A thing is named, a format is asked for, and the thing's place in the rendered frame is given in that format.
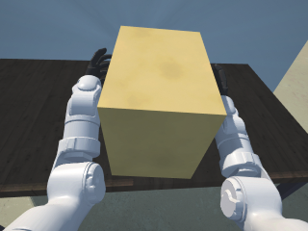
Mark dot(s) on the carton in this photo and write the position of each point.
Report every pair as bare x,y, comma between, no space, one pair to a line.
160,107

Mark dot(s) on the right robot forearm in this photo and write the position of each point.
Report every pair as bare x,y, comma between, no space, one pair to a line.
236,154

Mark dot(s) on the robot right upper arm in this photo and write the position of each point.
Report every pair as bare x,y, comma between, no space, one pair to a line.
254,204

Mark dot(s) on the left robot hand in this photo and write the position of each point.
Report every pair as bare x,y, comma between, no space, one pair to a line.
95,66

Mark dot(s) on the table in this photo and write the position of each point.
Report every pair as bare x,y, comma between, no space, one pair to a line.
33,100

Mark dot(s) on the left robot forearm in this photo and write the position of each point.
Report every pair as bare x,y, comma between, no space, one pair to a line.
80,142

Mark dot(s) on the robot left upper arm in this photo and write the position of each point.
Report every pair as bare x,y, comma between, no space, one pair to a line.
73,189

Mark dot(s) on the right robot hand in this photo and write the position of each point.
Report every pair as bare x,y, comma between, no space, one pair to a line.
221,80

